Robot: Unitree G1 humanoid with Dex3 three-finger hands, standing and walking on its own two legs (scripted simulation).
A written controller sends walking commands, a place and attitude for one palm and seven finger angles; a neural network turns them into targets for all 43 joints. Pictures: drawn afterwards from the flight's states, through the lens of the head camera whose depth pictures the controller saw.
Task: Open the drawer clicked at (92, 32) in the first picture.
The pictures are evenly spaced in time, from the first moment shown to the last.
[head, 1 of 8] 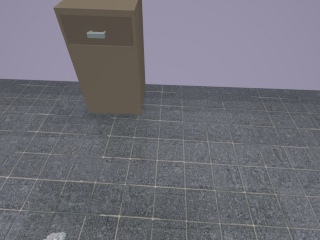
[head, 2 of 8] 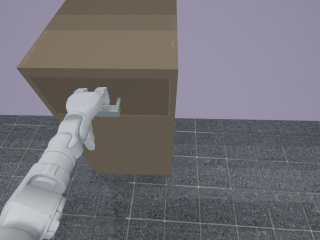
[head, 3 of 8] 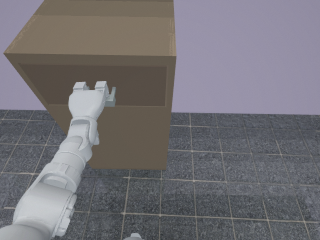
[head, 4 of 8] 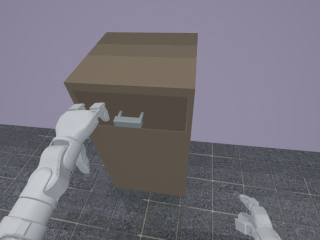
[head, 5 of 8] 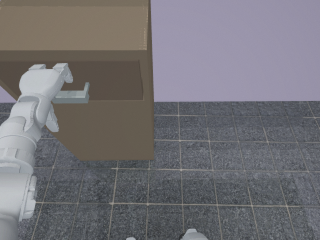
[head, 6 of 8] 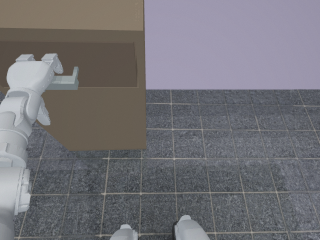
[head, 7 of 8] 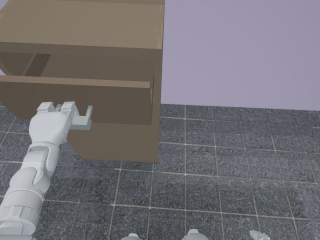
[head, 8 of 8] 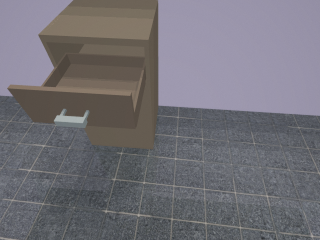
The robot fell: no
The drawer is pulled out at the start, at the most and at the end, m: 0.00 0.30 0.30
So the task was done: yes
